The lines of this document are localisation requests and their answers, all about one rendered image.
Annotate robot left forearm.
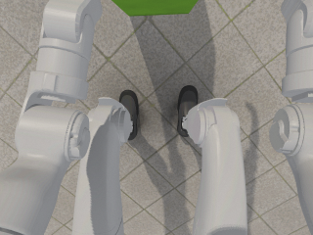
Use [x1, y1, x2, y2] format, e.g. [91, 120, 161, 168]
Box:
[15, 0, 103, 149]

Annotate robot left thigh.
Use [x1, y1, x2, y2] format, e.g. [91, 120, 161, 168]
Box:
[71, 105, 129, 235]

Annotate robot left upper arm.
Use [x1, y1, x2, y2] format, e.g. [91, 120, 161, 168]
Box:
[0, 104, 91, 235]

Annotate left robot foot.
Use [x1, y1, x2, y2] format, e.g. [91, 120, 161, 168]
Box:
[119, 90, 139, 141]

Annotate carton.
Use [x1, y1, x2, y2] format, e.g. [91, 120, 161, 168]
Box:
[112, 0, 199, 17]

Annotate robot right upper arm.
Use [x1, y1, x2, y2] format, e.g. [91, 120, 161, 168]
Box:
[269, 104, 313, 235]

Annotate robot right forearm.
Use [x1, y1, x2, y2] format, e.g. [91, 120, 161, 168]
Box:
[281, 0, 313, 103]

